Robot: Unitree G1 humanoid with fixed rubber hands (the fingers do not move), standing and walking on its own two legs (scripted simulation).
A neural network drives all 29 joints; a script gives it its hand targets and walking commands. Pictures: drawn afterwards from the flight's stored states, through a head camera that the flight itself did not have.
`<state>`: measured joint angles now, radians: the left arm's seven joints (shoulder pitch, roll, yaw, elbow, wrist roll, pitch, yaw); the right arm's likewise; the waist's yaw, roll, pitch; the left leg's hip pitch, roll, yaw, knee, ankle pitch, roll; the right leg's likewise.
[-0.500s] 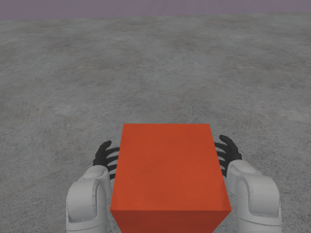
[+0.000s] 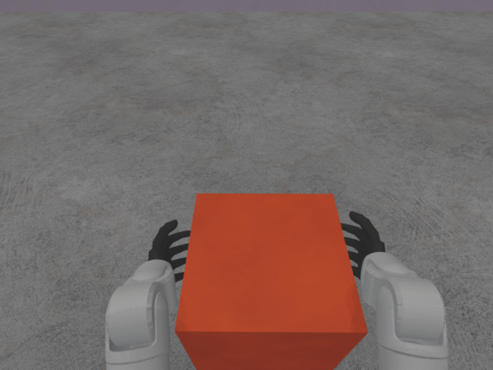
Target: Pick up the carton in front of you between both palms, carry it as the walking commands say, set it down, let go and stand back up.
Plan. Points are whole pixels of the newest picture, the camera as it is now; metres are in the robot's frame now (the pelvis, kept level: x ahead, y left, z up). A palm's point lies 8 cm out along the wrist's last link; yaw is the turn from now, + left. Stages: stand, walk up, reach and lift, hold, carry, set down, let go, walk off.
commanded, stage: carry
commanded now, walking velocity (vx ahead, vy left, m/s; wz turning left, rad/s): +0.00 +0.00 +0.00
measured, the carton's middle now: (263, 290) +0.27 +0.00 +0.02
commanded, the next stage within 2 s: none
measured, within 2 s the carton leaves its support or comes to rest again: neither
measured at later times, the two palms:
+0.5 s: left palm (187, 176) +0.45 +0.14 +0.11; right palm (346, 172) +0.46 -0.16 +0.11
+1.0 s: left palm (185, 182) +0.45 +0.14 +0.10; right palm (343, 173) +0.46 -0.16 +0.11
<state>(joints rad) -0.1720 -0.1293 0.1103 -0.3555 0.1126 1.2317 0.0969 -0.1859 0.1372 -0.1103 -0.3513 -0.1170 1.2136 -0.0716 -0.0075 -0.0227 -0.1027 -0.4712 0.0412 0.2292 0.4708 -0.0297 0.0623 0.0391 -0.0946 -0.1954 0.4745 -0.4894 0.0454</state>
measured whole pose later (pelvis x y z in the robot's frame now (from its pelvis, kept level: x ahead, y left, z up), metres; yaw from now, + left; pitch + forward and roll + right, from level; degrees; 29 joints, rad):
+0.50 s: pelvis +0.19 -0.01 +0.02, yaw +1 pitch +3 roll +0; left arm -0.18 -0.14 0.12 -0.27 0.12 1.22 0.09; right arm -0.19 0.14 -0.13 -0.29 -0.13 1.22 -0.07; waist -0.01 0.03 -0.15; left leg -0.19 0.07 0.18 0.49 -0.35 -0.01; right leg -0.29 -0.05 -0.18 0.49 -0.25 -0.02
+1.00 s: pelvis +0.19 -0.02 +0.01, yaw +1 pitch +3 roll +0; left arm -0.17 -0.13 0.11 -0.30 0.13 1.23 0.09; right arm -0.18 0.14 -0.12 -0.30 -0.13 1.22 -0.07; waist 0.00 0.01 -0.13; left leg -0.20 0.07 0.17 0.53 -0.38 -0.01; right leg -0.31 -0.06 -0.19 0.56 -0.29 -0.02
